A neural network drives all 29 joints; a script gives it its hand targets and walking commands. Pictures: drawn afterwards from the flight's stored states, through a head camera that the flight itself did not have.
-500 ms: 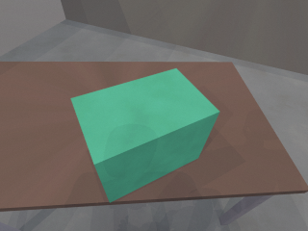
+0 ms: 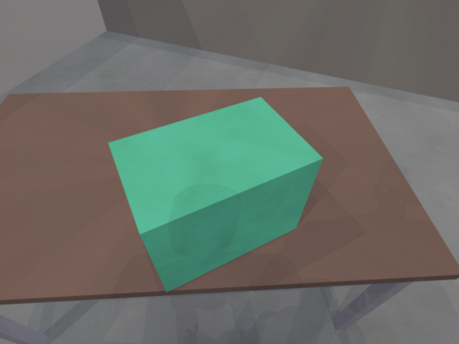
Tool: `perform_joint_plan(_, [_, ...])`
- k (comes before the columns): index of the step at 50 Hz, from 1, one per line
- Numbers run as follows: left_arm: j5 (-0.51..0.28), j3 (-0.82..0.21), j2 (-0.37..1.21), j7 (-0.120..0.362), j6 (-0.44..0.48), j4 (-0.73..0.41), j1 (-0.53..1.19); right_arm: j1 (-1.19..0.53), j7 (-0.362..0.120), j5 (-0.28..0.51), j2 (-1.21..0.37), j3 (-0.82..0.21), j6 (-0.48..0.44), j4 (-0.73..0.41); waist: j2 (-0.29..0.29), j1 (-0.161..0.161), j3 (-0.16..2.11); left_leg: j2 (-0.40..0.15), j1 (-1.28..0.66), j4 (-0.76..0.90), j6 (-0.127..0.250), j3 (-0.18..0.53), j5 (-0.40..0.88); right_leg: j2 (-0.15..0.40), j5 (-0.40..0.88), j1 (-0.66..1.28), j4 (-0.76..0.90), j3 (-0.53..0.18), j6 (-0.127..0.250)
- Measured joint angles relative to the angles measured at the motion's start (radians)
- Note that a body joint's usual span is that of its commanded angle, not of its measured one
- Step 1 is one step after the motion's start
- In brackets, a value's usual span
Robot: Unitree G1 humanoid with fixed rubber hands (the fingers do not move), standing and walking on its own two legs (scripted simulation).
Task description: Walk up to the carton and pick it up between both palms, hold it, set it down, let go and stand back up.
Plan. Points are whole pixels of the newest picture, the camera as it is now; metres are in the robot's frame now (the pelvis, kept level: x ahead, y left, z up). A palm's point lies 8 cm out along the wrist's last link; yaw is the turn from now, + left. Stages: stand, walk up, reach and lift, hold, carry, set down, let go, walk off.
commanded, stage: walk up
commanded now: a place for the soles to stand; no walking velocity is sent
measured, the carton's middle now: (215, 191) +0.42 +0.01 +0.01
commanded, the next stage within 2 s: reach and lift in 1.04 s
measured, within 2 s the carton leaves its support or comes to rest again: neither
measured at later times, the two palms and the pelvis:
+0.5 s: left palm out of the picture +0.10 +0.31 -0.11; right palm out of the picture +0.10 -0.32 -0.10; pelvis +0.02 +0.00 +0.00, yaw +0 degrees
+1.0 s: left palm out of the picture +0.09 +0.30 -0.10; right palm out of the picture +0.10 -0.32 -0.10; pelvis +0.01 +0.00 +0.00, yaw +0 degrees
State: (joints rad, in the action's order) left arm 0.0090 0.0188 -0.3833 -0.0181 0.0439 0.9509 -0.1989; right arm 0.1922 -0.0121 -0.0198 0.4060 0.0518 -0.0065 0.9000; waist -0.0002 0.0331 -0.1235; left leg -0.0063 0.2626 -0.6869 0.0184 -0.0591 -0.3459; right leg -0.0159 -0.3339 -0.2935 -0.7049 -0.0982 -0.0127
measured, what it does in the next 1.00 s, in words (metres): stands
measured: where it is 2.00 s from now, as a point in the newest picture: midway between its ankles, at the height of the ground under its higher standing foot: outside the picture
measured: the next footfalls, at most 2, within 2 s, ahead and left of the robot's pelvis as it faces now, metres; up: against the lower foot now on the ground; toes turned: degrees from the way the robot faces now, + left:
none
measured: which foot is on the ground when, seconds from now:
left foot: down 0.00-1.00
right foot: down 0.00-1.00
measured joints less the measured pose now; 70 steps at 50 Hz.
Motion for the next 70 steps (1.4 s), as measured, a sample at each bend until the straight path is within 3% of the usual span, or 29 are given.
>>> perform_joint_plan(53, [0.000,0.000,0.000,0.002,-0.002,0.008,0.000,-0.049,0.000,0.000,0.000,0.000,0.000,0.001,-0.003,-0.001,0.000,-0.007,-0.002,0.004,-0.008,0.000,-0.015,-0.006,-0.009,0.001,0.007,0.000,-0.001])
perform_joint_plan(57, [0.039,0.007,0.000,-0.027,-0.258,-0.113,0.035,-0.105,-0.044,-0.071,0.000,0.016,-0.101,0.097,-0.008,-0.001,-0.020,-0.007,0.006,-0.045,-0.011,0.000,-0.038,-0.006,-0.032,-0.007,-0.042,0.000,0.001])
perform_joint_plan(60, [0.037,0.007,0.001,-0.035,-0.377,-0.226,0.069,-0.129,-0.067,-0.079,0.000,0.037,-0.140,0.100,-0.014,-0.001,-0.033,-0.007,0.008,-0.098,-0.009,0.000,-0.070,-0.007,-0.065,-0.010,-0.096,0.001,0.001])
perform_joint_plan(65, [0.025,0.007,0.011,-0.038,-0.439,-0.390,0.118,-0.142,-0.089,-0.079,0.000,0.048,-0.156,0.085,-0.021,-0.001,-0.031,-0.008,0.009,-0.105,-0.012,0.000,-0.079,-0.009,-0.074,-0.012,-0.106,0.001,0.001])
perform_joint_plan(70, [0.025,0.016,0.017,-0.045,-0.463,-0.432,0.130,-0.137,-0.121,-0.060,0.000,0.048,-0.157,0.056,-0.024,-0.001,-0.031,-0.018,0.009,-0.059,-0.021,0.000,-0.054,-0.017,-0.048,-0.013,-0.057,0.001,0.006])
